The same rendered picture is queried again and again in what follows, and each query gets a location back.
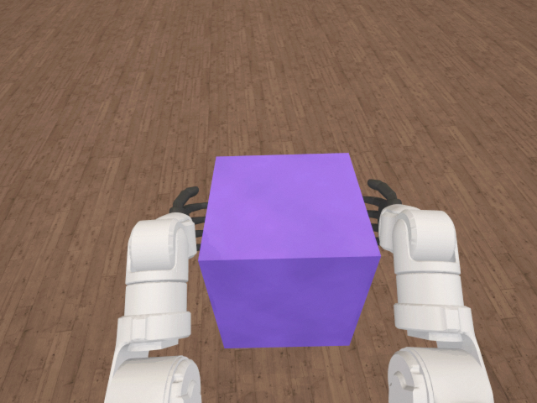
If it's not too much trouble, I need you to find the carton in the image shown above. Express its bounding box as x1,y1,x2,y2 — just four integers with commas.
198,153,381,348

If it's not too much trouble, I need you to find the robot right upper arm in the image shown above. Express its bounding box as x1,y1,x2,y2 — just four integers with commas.
388,347,493,403

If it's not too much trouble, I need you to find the robot left hand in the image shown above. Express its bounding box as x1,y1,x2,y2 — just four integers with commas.
169,186,208,251

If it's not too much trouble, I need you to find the left robot forearm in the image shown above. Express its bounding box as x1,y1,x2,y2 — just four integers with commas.
104,212,197,403

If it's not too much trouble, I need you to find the right robot forearm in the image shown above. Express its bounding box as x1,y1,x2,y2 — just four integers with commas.
378,204,494,403

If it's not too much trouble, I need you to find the robot left upper arm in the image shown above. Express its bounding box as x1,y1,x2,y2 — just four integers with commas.
106,355,201,403

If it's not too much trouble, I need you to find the robot right hand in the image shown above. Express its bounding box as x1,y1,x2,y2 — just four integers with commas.
362,179,402,246

